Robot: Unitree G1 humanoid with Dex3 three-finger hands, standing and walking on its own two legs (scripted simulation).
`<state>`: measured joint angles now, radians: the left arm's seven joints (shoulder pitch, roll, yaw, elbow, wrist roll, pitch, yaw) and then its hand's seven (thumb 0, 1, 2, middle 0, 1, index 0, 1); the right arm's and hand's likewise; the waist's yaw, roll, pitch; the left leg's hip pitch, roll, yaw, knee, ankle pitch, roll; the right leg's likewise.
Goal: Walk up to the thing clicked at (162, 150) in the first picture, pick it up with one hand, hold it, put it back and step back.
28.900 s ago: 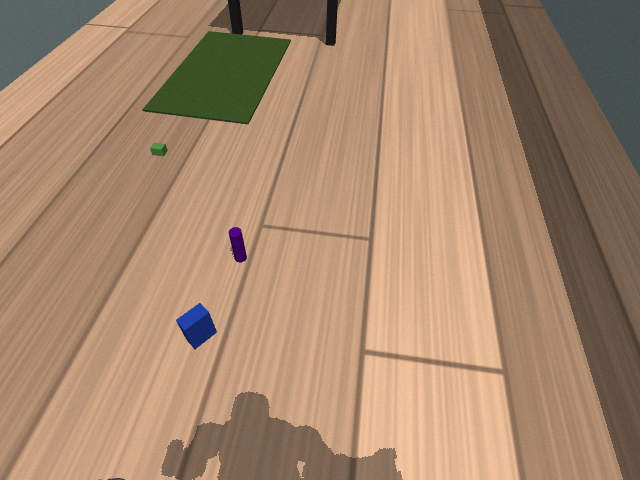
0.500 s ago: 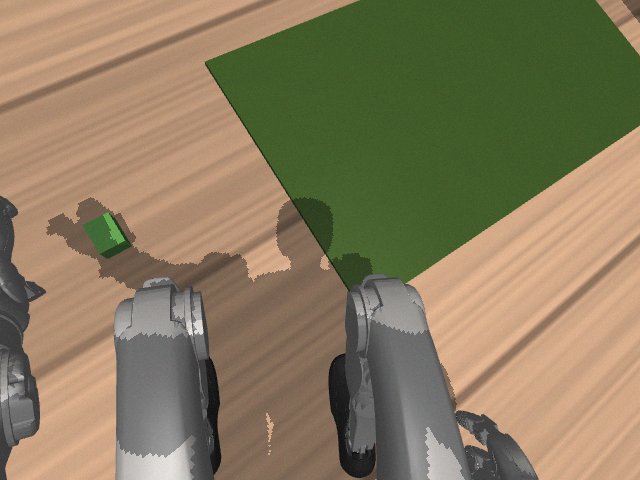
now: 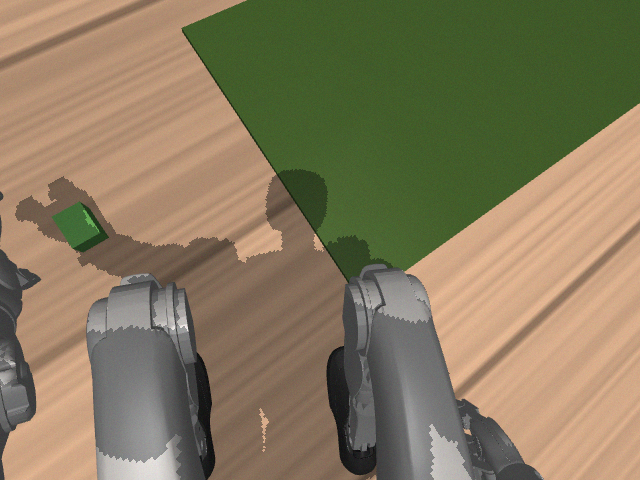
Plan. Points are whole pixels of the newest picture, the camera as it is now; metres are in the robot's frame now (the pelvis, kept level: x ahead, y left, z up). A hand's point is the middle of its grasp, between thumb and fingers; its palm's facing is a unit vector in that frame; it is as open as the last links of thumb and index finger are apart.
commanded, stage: rise first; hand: left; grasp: from above
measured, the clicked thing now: (81, 227) +0.42 +0.34 -0.31
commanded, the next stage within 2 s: none
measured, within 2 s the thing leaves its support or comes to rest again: neither
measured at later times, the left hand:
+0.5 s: hand (8, 248) +0.37 +0.38 -0.19, palm faces -0.31 -0.29 -0.91, open 12.8 cm
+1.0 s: hand (22, 239) +0.38 +0.36 -0.20, palm faces -0.29 -0.29 -0.91, open 13.2 cm
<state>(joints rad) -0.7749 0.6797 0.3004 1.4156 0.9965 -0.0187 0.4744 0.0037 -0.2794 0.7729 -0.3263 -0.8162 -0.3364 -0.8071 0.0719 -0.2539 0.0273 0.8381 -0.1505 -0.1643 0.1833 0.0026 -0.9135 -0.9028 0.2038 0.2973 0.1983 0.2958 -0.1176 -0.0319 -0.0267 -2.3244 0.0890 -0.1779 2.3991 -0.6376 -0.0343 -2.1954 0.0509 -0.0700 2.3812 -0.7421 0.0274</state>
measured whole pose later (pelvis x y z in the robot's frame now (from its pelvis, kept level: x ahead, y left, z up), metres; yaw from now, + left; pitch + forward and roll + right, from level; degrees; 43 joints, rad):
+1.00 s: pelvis +0.00 +0.00 -0.01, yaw -2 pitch +29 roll -8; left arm -0.80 0.71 0.31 1.46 0.98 0.00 0.53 0.00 -0.39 0.85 -0.27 -0.88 -0.27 -0.89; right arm 0.08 -0.27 0.07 0.83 -0.18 -0.19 0.24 0.00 -0.93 -0.91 0.20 0.30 0.20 0.30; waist -0.16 -0.05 0.01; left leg -2.34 0.09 -0.22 2.46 -0.65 -0.04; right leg -2.20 0.07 -0.10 2.41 -0.74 0.03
